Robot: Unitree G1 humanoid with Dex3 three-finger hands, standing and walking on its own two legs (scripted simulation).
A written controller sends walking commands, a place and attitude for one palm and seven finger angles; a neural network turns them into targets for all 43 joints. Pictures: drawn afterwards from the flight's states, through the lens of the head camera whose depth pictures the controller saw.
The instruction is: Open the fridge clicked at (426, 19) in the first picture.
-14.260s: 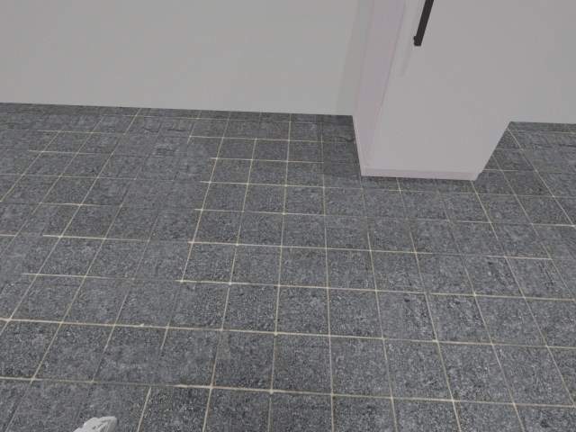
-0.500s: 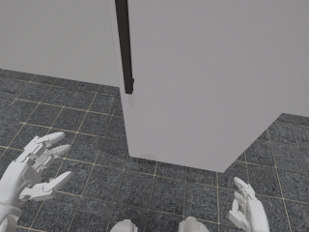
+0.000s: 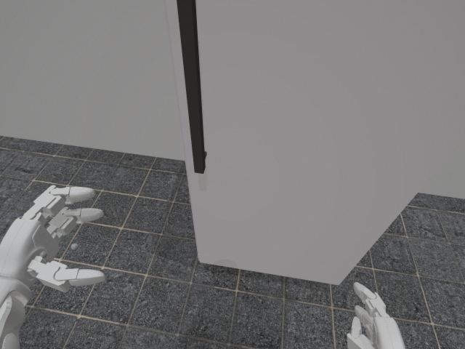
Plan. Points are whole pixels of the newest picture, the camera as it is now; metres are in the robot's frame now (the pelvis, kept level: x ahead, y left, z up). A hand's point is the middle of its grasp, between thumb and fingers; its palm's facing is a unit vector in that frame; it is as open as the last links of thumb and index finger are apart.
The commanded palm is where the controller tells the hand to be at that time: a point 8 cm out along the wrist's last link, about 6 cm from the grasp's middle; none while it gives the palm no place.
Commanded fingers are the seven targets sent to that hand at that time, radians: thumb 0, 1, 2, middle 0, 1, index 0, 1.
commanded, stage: raise the hand to about handle height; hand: left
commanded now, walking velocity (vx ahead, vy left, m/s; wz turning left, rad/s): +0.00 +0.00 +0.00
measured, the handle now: (197, 96) +0.52 +0.12 +0.17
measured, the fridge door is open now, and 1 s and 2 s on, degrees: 0 0 0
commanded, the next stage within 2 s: move the hooked fingers beside the handle in 0.98 s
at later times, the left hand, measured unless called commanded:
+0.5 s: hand (68, 187) +0.29 +0.26 +0.17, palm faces +0.00 -1.00 -0.08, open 14.0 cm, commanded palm +0.25 +0.30 +0.17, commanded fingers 0.00 -0.50 0.30 -0.30 -1.20 -0.30 -1.20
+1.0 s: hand (77, 193) +0.28 +0.25 +0.16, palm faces +0.00 -1.00 -0.06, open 14.0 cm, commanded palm +0.25 +0.29 +0.17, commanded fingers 0.00 -0.50 0.30 -0.30 -1.20 -0.30 -1.20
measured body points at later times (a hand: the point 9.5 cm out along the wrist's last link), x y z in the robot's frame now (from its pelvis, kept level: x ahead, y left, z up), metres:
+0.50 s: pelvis +0.01 -0.02 +0.02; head +0.01 -0.03 +0.47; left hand +0.28 +0.31 +0.17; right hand +0.18 -0.25 -0.05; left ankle -0.03 +0.10 -0.71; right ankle +0.04 -0.14 -0.71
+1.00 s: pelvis +0.01 -0.03 +0.02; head +0.00 -0.04 +0.47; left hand +0.28 +0.30 +0.17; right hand +0.18 -0.26 -0.05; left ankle -0.03 +0.10 -0.71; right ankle +0.04 -0.14 -0.71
